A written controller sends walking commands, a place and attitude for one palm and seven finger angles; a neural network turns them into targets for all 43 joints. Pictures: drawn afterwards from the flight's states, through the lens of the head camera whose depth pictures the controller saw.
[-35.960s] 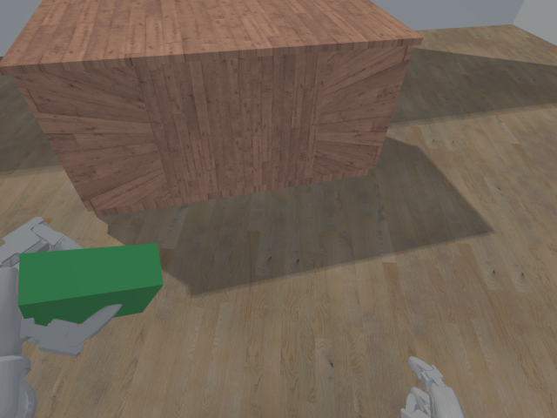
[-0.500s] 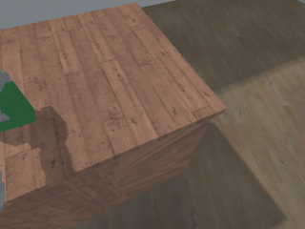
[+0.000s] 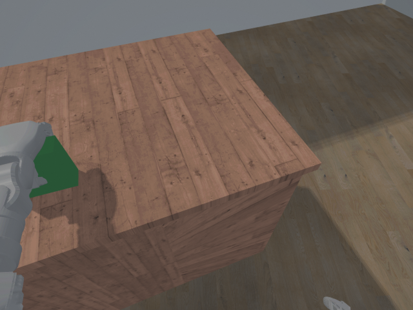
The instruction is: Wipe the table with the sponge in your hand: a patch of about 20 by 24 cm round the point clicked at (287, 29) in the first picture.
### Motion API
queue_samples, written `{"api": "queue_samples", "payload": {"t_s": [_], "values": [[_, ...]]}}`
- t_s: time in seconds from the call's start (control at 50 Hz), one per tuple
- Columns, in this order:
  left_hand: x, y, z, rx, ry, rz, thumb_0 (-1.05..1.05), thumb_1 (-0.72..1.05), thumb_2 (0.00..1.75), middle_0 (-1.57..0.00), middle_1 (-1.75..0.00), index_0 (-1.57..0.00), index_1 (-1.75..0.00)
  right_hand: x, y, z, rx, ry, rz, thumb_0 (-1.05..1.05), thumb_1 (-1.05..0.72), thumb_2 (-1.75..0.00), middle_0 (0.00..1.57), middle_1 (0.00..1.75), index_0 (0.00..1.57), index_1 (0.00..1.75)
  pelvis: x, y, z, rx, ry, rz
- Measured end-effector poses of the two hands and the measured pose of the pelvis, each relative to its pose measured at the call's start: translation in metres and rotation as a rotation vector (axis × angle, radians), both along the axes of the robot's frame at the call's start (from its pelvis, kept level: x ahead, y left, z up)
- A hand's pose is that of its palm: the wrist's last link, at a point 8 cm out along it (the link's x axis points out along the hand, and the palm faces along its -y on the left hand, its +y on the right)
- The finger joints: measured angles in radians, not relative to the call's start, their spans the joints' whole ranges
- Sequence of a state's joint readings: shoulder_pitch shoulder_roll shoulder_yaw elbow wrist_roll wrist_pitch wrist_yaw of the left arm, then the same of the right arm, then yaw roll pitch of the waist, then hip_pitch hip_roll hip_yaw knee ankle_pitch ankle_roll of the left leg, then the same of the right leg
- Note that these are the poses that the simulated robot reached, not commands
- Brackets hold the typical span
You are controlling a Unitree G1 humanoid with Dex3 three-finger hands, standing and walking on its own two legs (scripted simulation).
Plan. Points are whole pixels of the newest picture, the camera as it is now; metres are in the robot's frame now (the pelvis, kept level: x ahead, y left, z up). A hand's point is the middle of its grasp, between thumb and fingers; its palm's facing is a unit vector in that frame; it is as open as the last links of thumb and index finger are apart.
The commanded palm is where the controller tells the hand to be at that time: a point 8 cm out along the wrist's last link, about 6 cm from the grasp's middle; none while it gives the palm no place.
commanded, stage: wipe back along the first lane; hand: left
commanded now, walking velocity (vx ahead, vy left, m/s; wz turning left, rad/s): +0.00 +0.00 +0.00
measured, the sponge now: (39, 174) +0.35 +0.38 +0.04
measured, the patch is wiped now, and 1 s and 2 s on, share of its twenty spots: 1.00 1.00 1.00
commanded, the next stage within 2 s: lift the sponge slowly off the table in 0.64 s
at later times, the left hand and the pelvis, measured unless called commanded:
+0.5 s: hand (32, 182) +0.31 +0.35 +0.09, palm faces -0.05 +0.00 -1.00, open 8.9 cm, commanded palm +0.28 +0.33 +0.12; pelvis +0.00 -0.01 +0.00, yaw +1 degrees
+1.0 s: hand (34, 194) +0.28 +0.33 +0.09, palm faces -0.06 -0.01 -1.00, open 8.9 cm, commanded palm +0.25 +0.32 +0.13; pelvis +0.00 -0.02 +0.01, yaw +1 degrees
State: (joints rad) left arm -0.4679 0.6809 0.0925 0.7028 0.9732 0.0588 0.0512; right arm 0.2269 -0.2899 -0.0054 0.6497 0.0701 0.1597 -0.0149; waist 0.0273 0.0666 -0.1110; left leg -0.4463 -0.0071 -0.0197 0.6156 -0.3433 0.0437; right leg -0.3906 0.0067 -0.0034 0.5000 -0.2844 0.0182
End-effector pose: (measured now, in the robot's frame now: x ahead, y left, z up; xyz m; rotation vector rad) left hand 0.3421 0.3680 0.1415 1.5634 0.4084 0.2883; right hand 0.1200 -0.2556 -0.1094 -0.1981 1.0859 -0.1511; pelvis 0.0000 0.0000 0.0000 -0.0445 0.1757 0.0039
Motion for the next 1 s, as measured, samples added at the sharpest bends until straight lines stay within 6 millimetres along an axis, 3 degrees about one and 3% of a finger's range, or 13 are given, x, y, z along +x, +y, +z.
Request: {"api": "queue_samples", "payload": {"t_s": [0.32,0.78,1.0], "values": [[-0.036,-0.018,0.000,-0.002,-0.030,-0.005,-0.01,-0.42,1.13,-0.79,-1.49,-0.82,-1.54,0.013,0.004,0.000,0.026,-0.048,0.028,0.01,-0.90,-0.90,0.20,0.30,0.20,0.29,0.000,-0.003,0.002,0.007,-0.041,0.004],[-0.076,-0.041,-0.001,-0.009,-0.046,-0.006,0.01,-0.42,1.13,-0.78,-1.50,-0.82,-1.54,0.049,0.005,0.010,0.042,-0.161,0.080,0.01,-0.90,-0.90,0.20,0.30,0.20,0.29,0.001,-0.012,0.004,0.016,-0.083,0.011],[-0.076,-0.042,0.001,-0.018,-0.019,0.007,0.01,-0.43,1.12,-0.80,-1.48,-0.84,-1.52,0.055,0.004,0.013,0.023,-0.165,0.097,0.01,-0.90,-0.90,0.20,0.30,0.20,0.29,-0.001,-0.018,0.006,0.019,-0.098,0.019]]}}
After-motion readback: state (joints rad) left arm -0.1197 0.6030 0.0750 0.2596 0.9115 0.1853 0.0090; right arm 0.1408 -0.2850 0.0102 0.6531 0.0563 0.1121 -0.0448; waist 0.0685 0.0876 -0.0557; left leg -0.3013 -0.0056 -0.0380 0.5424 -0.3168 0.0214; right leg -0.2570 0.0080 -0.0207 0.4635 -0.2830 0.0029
